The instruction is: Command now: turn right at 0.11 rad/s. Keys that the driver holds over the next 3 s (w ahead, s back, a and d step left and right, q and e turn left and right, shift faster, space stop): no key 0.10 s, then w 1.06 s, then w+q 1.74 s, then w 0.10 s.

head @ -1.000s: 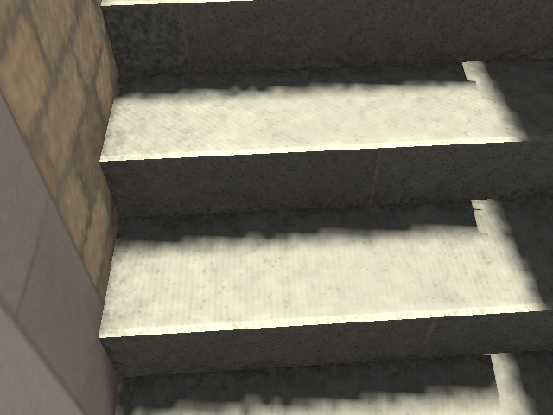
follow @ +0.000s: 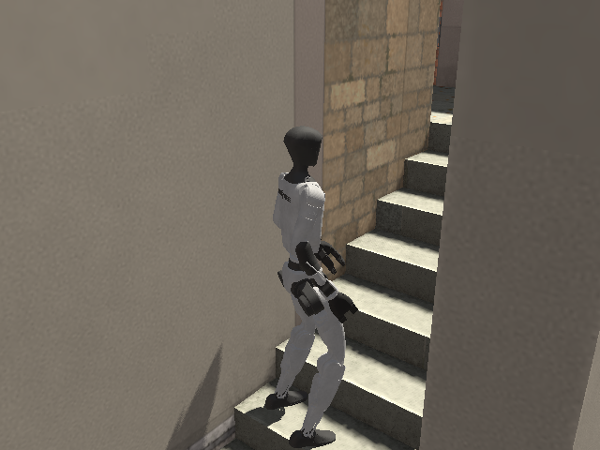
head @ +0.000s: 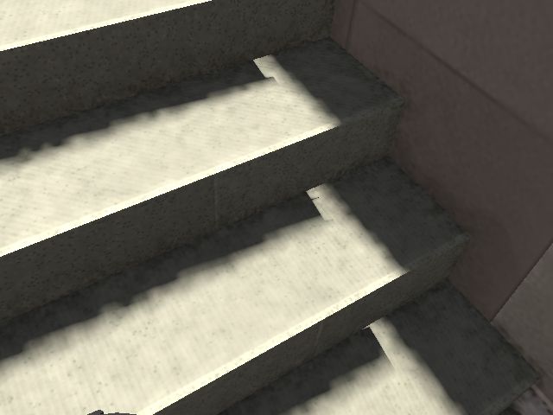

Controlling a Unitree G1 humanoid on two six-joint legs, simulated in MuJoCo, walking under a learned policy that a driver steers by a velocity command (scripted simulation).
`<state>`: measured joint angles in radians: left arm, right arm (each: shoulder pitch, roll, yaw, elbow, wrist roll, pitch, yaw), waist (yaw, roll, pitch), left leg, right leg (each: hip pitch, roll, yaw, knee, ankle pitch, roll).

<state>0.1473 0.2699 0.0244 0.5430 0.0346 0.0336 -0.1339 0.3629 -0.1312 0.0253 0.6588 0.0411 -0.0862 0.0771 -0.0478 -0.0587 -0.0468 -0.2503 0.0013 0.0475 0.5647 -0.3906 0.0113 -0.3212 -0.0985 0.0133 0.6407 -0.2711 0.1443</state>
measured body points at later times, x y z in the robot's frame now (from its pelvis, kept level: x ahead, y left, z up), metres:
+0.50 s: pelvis +0.01 -0.06 +0.01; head +0.02 -0.07 +0.46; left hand +0.16 +0.18 -0.09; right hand +0.15 -0.31 -0.10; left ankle -0.07 +0.10 -0.73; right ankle -0.05 -0.18 -0.73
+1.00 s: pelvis +0.08 -0.07 +0.00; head +0.08 -0.06 +0.45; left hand +0.22 +0.20 -0.11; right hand +0.19 -0.33 -0.11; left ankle -0.03 +0.05 -0.73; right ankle -0.04 -0.18 -0.67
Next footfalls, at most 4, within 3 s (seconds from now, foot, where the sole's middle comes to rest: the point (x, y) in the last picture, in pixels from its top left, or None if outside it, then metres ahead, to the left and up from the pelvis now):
1.34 right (411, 406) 0.45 -0.31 -0.59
2.02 left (300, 250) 0.72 -0.08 -0.42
2.44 right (300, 87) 1.05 -0.08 -0.25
2.94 left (59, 16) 1.02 0.40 -0.08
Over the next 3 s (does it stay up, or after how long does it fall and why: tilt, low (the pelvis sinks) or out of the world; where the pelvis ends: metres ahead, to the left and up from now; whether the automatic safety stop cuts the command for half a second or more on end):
stays up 1.01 0.22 0.55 its command is cut before an obstacle after 1.5 s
